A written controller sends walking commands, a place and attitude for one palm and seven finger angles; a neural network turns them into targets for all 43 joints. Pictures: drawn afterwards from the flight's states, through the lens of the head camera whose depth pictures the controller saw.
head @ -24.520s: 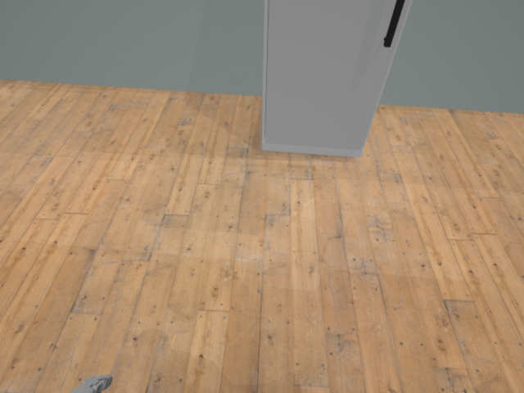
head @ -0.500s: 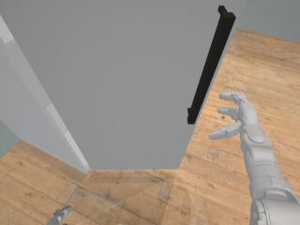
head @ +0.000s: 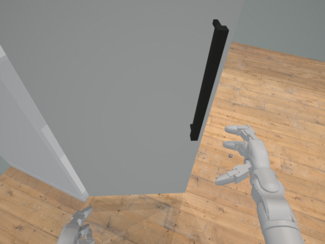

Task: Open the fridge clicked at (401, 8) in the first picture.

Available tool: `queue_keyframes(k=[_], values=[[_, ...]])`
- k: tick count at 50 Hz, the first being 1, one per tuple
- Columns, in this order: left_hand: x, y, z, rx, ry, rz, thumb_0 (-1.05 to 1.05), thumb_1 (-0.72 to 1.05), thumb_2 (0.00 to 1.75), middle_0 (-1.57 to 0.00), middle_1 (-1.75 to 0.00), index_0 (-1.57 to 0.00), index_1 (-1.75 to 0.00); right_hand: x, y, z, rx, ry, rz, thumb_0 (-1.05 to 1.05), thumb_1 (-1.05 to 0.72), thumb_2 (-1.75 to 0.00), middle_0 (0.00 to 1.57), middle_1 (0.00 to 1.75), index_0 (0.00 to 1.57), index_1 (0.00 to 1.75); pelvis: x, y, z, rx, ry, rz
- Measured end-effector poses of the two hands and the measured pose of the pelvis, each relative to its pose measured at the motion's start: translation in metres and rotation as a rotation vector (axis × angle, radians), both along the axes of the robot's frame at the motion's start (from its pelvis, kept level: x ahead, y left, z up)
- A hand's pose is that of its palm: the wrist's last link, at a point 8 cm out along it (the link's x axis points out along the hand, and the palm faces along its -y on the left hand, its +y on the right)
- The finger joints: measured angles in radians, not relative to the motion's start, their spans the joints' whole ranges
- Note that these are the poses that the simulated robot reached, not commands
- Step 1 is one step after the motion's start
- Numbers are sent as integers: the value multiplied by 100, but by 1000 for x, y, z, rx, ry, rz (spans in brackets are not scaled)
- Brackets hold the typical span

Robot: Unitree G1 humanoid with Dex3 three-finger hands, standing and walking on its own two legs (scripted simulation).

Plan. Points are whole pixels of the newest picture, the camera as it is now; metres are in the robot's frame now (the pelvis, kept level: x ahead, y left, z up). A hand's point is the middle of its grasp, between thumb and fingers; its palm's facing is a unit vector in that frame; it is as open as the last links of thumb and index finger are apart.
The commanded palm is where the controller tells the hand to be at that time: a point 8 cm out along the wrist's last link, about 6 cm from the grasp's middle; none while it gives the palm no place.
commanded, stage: slip the hand off the handle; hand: right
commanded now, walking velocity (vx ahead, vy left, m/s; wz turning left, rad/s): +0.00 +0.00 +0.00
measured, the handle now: (202, 91) +0.50 -0.08 +0.13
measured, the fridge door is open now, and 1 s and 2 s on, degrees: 64 64 64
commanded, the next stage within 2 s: draw the hand back to the body in 0.22 s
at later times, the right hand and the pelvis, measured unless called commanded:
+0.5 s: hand (247, 163) +0.29 -0.16 +0.10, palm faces +0.19 +0.98 +0.04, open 14.7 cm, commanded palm +0.24 -0.21 +0.10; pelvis +0.00 +0.02 -0.01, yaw -2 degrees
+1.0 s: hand (281, 182) +0.24 -0.21 +0.12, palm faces +0.28 +0.92 -0.27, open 13.9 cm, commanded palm +0.19 -0.25 +0.14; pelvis +0.00 +0.02 +0.01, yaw -1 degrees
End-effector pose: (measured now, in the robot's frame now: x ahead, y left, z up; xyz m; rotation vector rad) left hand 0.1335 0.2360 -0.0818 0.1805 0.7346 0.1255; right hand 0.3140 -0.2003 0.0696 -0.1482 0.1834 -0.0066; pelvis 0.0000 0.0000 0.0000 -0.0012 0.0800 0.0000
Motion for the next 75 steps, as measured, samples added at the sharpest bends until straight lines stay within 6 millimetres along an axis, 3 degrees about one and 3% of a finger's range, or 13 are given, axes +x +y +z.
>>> queue_keyframes(k=[8,15,19,22,25,32,37,43,51,66,75], values=[[31,-9,13,3,-92,-57,1,90,90,-20,-30,-20,-30,-28,3,1,0,17,-3,-1,55,-20,26,115,25,115,1,2,1,1,-24,-14],[45,-10,19,6,-131,-88,1,90,90,-20,-30,-20,-30,-53,4,0,-3,31,-5,-1,55,-20,26,115,25,115,2,7,1,1,-38,-24],[47,-8,17,20,-133,-97,1,90,90,-20,-30,-20,-30,-56,1,2,49,7,-32,-1,55,-20,26,115,25,115,1,11,0,2,-42,-34],[45,-6,12,40,-133,-111,1,90,90,-20,-30,-20,-30,-54,-6,18,197,-195,-131,-1,55,-20,26,115,26,115,-1,14,-4,3,-31,-39],[41,-5,6,38,-113,-130,1,90,90,-20,-30,-20,-30,-58,-11,28,159,-320,-179,-1,55,-20,26,115,25,115,-2,17,-8,3,-16,-38],[28,0,-2,16,-78,-91,1,90,90,-20,-30,-20,-30,-72,-13,24,105,-194,-107,-1,55,-20,25,115,25,115,2,19,-5,0,-27,-31],[29,2,2,19,-99,-83,2,90,90,-20,-30,-20,-30,-82,-29,43,99,-250,-164,-1,55,-20,26,115,25,115,3,21,-1,0,-37,-34],[40,3,12,25,-154,-96,2,90,90,-20,-30,-20,-30,-94,-35,57,98,-259,-140,-1,52,-21,25,113,25,113,4,20,2,0,-51,-37],[53,-3,29,59,-165,-89,1,90,90,-20,-30,-20,-30,-113,-58,66,-167,-214,-262,-1,33,-31,25,102,25,102,5,16,12,1,-97,-25],[61,-32,32,37,-124,-127,1,90,90,-20,-30,-20,-30,-130,-90,101,-278,-293,-364,0,-19,-56,24,72,23,71,19,1,23,0,-143,-14],[66,-33,32,33,-111,-128,1,90,90,-20,-30,-20,-30,-143,-108,119,-343,-322,-423,1,-51,-71,23,53,22,52,24,-2,24,1,-149,-11]])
